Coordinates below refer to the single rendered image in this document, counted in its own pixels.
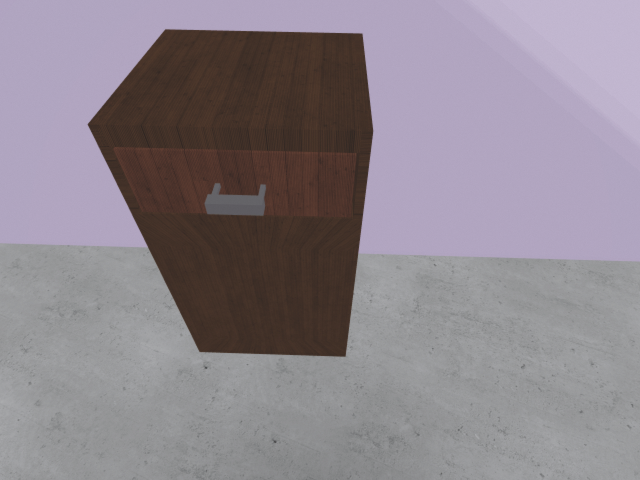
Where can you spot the drawer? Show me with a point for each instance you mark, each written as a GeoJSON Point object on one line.
{"type": "Point", "coordinates": [297, 183]}

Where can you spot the handle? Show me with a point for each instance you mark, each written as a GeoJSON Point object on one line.
{"type": "Point", "coordinates": [235, 204]}

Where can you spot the cabinet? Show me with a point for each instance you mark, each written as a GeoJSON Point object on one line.
{"type": "Point", "coordinates": [249, 284]}

